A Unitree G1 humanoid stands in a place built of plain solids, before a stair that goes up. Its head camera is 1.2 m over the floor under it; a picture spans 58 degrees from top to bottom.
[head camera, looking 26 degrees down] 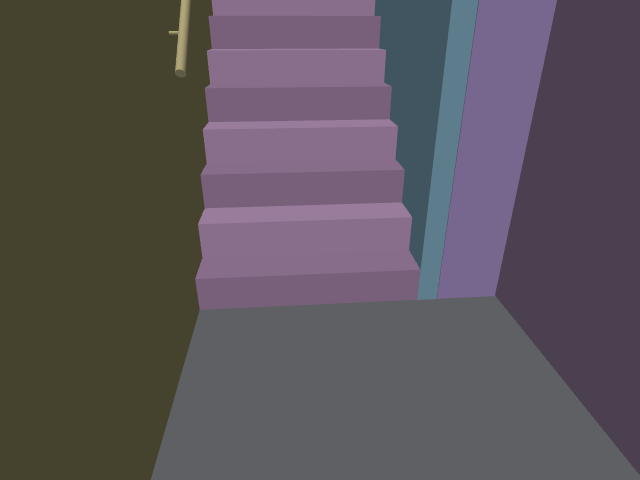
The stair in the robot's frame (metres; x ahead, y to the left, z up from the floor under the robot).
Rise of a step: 0.18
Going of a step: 0.21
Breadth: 1.05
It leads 5 degrees to the left of straight ahead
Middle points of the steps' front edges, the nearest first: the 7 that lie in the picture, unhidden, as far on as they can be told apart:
1.74 0.05 0.17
1.95 0.06 0.36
2.15 0.08 0.54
2.36 0.10 0.72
2.57 0.11 0.91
2.77 0.13 1.09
2.98 0.15 1.27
